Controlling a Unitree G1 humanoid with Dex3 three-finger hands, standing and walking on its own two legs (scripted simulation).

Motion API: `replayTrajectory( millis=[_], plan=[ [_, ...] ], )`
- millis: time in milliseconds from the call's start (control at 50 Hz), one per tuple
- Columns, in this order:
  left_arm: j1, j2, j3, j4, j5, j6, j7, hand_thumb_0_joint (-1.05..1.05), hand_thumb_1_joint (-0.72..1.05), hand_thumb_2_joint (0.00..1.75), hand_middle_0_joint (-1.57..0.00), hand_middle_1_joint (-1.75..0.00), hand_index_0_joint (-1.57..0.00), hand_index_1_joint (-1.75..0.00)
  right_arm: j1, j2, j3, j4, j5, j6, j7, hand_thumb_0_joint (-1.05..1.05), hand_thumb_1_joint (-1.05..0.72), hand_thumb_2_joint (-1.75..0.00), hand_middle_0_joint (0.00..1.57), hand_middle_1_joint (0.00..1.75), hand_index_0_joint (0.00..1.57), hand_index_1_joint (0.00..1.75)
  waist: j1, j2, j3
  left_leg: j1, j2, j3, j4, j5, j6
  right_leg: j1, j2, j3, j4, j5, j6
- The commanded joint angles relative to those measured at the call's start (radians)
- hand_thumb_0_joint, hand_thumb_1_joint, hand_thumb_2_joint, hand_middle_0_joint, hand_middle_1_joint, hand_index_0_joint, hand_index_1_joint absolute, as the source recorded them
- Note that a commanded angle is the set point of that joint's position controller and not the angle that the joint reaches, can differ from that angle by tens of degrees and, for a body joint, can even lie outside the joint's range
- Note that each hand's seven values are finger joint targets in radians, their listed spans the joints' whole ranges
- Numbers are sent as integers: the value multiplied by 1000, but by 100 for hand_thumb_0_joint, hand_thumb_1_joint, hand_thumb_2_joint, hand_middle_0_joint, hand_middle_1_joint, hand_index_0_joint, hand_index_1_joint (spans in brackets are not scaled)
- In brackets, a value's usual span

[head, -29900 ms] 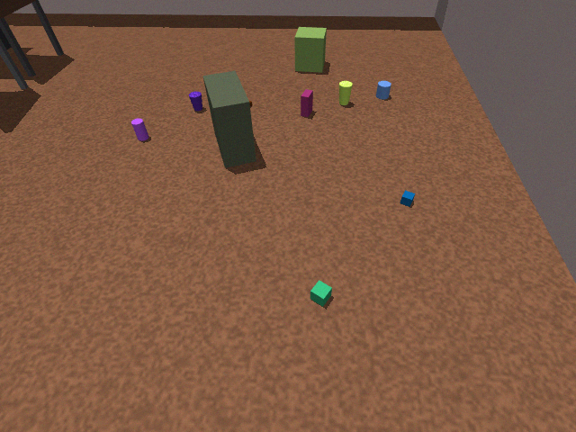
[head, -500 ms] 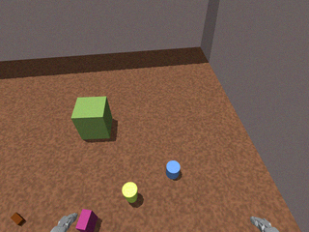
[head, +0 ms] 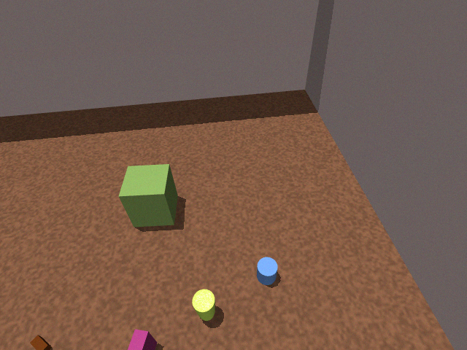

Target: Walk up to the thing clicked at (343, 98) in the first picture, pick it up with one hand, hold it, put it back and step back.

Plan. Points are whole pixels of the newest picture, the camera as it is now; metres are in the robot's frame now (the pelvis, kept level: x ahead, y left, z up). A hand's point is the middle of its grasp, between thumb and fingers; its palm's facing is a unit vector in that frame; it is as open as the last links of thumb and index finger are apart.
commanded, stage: stand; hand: left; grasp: from the side
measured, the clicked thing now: (205, 306) +0.46 +0.17 -0.71
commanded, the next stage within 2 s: step back in 1.32 s
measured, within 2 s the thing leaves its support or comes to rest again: neither
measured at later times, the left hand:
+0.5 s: hand out of the picture +0.05 +0.24 -0.16, palm faces +0.00 -0.94 -0.34, open 7.4 cm
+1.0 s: hand out of the picture +0.08 +0.24 -0.15, palm faces -0.01 -0.94 -0.34, open 7.4 cm
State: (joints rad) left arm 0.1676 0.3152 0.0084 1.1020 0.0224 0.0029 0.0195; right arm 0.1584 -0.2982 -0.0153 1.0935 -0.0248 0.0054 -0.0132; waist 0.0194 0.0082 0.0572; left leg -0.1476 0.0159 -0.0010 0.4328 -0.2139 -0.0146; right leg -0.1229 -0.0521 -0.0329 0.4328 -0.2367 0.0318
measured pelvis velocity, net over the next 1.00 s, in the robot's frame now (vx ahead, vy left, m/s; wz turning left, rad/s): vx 0.01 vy -0.01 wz -0.02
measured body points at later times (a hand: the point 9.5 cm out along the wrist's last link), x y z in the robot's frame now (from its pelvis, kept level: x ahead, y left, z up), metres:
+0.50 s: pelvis -0.01 -0.01 +0.00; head -0.01 -0.01 +0.45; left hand +0.05 +0.29 -0.13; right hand +0.05 -0.30 -0.14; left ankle +0.02 +0.13 -0.74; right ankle +0.00 -0.14 -0.74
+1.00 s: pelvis +0.01 -0.01 +0.01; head +0.01 -0.01 +0.46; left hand +0.08 +0.29 -0.13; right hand +0.08 -0.30 -0.13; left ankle +0.02 +0.13 -0.74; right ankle +0.00 -0.14 -0.74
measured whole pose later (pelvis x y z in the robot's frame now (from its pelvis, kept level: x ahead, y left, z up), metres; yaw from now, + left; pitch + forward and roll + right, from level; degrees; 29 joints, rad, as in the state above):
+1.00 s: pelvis +0.01 -0.01 +0.01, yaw -1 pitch -3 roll +0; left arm 0.10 0.33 0.01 1.16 0.01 -0.01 0.00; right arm 0.11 -0.34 0.00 1.15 -0.01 0.00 -0.01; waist 0.01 0.01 0.05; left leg -0.11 0.03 0.01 0.33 -0.17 -0.03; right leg -0.09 -0.03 -0.02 0.34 -0.19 0.02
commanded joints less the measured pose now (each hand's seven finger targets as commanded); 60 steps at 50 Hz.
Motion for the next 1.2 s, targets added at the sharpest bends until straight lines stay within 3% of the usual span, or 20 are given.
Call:
replayTrajectory(
  millis=[0, 120, 260, 340, 440, 540, 620, 660, 760, 800, 860, 920, 1180],
  plan=[
    [-44, 202, 39, -22, 3, -27, 11, 0, 90, 90, -20, -30, -20, -30, -38, -198, -43, -34, -1, -27, -11, 0, -90, -90, 20, 30, 20, 30, -7, 4, -6, -20, 82, -89, -143, 26, 24, -15, -64, 70, -119, 30, -42],
    [-58, 209, 41, -1, 5, -25, 6, 0, 90, 90, -20, -30, -20, -30, -50, -206, -47, -21, -3, -22, -6, 0, -90, -90, 20, 30, 20, 30, -5, 14, 5, -55, 85, -97, -170, -71, 24, -20, -61, 75, -141, -37, -40],
    [-76, 213, 40, 9, 1, -33, 5, 0, 90, 90, -20, -30, -20, -30, -57, -212, -41, -9, 1, -28, -5, 0, -90, -90, 20, 30, 20, 30, -11, 9, -28, 2, 92, -81, -146, 50, 24, -9, -79, 92, -155, 65, -41],
    [-83, 220, 38, 12, -2, -31, 4, 0, 90, 90, -20, -30, -20, -30, -48, -212, -37, -2, 3, -24, -4, 0, -90, -90, 20, 30, 20, 30, -14, -7, -14, -7, 92, -78, -155, 27, 23, -17, -75, 93, -159, 14, -41],
    [-80, 216, 35, 15, -1, -31, 2, 0, 90, 90, -20, -30, -20, -30, -61, -221, -34, 1, 3, -25, -3, 0, -90, -90, 20, 30, 20, 30, -12, 7, -30, -5, 98, -76, -154, 48, 24, -4, -77, 93, -157, 56, -42],
    [-79, 223, 36, 16, -2, -29, 0, 0, 90, 90, -20, -30, -20, -30, -52, -225, -31, 6, 6, -23, -1, 0, -90, -90, 20, 30, 20, 30, -15, -5, -14, -14, 93, -75, -165, -2, 22, -22, -68, 89, -161, 7, -39],
    [-83, 226, 39, 15, -4, -29, 0, 0, 90, 90, -20, -30, -20, -30, -55, -232, -32, 6, 4, -25, -4, 0, -90, -90, 20, 30, 20, 30, -16, 4, -33, -12, 99, -74, -164, 26, 23, -5, -78, 97, -158, 51, -44],
    [-84, 218, 37, 12, -4, -33, 0, 0, 90, 90, -20, -30, -20, -30, -63, -228, -30, 3, 5, -28, -2, 0, -90, -90, 20, 30, 20, 30, -12, -7, -56, 15, 106, -73, -154, 101, 25, 9, -82, 91, -149, 111, -42],
    [-85, 217, 38, 13, -7, -31, -1, 0, 90, 90, -20, -30, -20, -30, -65, -236, -28, 8, 7, -31, -4, 0, -90, -90, 20, 30, 20, 30, -16, 5, -55, 22, 104, -66, -160, 119, 21, 10, -79, 87, -150, 144, -41],
    [-94, 223, 41, 9, -9, -34, 0, 0, 90, 90, -20, -30, -20, -30, -63, -232, -27, 7, 6, -32, -5, 0, -90, -90, 20, 30, 20, 30, -17, -4, -76, 39, 112, -60, -142, 183, 27, 34, -88, 95, -143, 212, -41],
    [-94, 224, 41, 11, -9, -31, -1, 0, 90, 90, -20, -30, -20, -30, -63, -237, -26, 10, 8, -32, -5, 0, -90, -90, 20, 30, 20, 30, -17, 4, -64, 25, 109, -61, -160, 151, 20, 33, -83, 89, -149, 174, -38],
    [-97, 221, 41, 8, -8, -32, -1, 0, 90, 90, -20, -30, -20, -30, -71, -239, -27, 8, 9, -33, -6, 0, -90, -90, 20, 30, 20, 30, -16, -3, -86, 52, 117, -58, -147, 223, 22, 43, -86, 86, -138, 238, -40],
    [-105, 225, 42, 3, -9, -33, -2, 0, 90, 90, -20, -30, -20, -30, -93, -242, -28, 4, 9, -32, -4, 0, -90, -90, 20, 30, 20, 30, -21, -3, -73, 61, 117, -52, -151, 203, 18, 31, -87, 87, -156, 228, -38]
  ],
)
